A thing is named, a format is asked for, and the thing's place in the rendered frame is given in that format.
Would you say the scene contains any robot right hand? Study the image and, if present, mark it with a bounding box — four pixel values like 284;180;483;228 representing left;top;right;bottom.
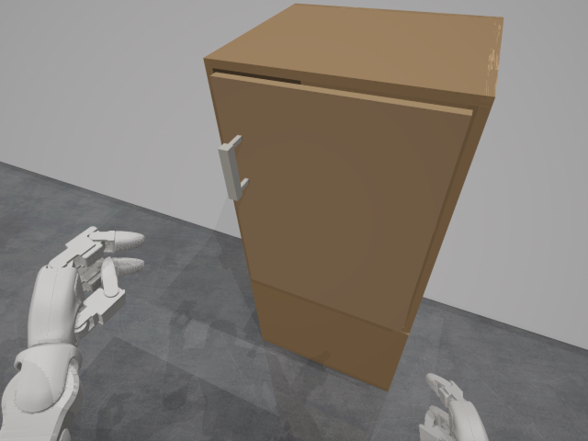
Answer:
419;373;489;441

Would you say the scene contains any handle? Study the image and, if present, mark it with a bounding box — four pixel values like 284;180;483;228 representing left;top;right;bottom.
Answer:
218;135;250;201

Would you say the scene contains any left robot forearm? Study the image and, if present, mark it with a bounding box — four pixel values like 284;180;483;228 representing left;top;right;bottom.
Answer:
0;343;84;441

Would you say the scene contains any robot left hand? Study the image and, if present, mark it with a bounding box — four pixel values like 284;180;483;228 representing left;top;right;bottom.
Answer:
28;226;145;348

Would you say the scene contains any cupboard door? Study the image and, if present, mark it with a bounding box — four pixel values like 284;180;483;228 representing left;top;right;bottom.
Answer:
210;73;473;332

